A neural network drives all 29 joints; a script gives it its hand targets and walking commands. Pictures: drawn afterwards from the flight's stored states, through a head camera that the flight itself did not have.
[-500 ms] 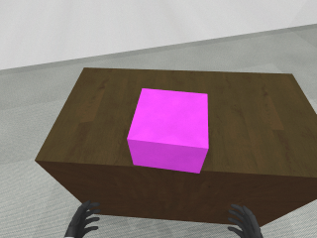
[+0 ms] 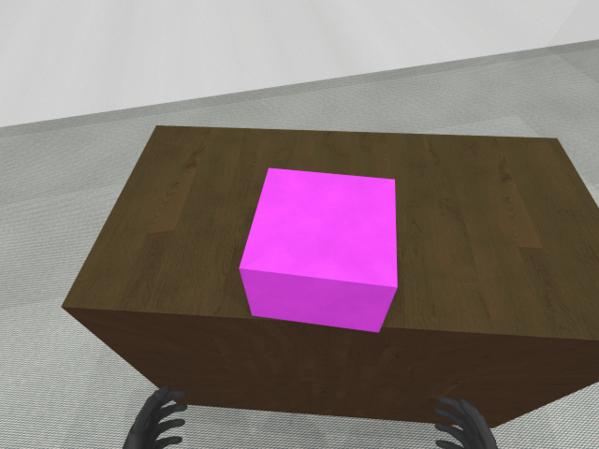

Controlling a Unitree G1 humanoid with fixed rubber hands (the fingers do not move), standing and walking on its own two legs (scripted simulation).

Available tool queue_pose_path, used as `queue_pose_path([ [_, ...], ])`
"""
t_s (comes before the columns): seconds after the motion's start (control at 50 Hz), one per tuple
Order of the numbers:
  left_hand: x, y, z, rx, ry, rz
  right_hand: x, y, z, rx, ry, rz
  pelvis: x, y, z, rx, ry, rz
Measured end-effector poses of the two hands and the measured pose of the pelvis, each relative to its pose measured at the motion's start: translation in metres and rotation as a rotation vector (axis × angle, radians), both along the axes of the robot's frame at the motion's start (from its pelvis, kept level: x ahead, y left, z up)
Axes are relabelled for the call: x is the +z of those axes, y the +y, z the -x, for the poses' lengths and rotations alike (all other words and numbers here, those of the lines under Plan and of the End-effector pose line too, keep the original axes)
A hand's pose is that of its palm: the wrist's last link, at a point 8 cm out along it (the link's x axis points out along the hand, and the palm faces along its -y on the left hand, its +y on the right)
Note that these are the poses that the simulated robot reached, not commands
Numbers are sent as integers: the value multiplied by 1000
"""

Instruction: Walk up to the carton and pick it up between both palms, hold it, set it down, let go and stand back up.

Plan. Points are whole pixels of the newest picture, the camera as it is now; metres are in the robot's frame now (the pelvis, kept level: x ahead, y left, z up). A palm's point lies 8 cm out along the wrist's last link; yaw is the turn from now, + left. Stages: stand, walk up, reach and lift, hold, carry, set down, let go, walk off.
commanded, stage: let go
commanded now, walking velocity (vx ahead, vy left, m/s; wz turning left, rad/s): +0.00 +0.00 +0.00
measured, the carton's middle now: (322, 248) +0.43 -0.03 -0.01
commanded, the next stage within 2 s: stand in 0.26 s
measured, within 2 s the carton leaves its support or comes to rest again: neither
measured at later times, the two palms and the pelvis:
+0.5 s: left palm out of the picture +0.17 +0.25 -0.08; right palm out of the picture +0.10 -0.25 -0.09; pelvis +0.00 +0.01 -0.01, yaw +0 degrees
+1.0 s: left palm out of the picture +0.16 +0.28 -0.09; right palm out of the picture +0.11 -0.24 -0.08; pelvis +0.01 +0.02 -0.01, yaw +0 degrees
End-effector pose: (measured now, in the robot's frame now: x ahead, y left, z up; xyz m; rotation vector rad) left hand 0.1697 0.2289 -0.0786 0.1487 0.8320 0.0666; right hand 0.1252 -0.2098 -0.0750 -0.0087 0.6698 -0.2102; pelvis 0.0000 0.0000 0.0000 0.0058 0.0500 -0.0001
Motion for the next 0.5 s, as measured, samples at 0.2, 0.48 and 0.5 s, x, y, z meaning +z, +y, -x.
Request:
queue_pose_path([
  [0.2,-3,1,4,2,20,-9,-5,-2,5,6,29,0,0,0,0,0,0,0],
  [0.48,-4,21,0,-34,-49,-70,-12,-36,21,48,198,132,-5,7,-3,-3,-37,15],
  [0.5,-4,23,0,-34,-53,-71,-11,-38,21,48,200,142,-5,8,-4,-3,-39,16],
])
